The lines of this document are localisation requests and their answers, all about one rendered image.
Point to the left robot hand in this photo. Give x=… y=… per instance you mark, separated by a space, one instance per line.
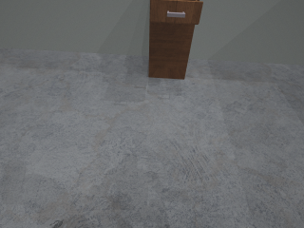
x=52 y=223

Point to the cabinet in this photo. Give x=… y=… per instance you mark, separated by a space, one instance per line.
x=169 y=49

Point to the handle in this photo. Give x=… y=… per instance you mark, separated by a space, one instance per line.
x=176 y=14

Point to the drawer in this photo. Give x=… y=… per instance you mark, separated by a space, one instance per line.
x=191 y=8

